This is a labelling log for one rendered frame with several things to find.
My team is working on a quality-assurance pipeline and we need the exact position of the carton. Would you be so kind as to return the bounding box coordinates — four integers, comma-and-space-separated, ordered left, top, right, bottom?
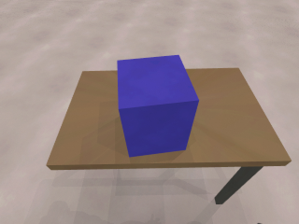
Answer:
117, 55, 199, 158

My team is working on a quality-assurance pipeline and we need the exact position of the table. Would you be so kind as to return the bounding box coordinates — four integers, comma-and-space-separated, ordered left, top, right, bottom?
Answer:
46, 67, 292, 204

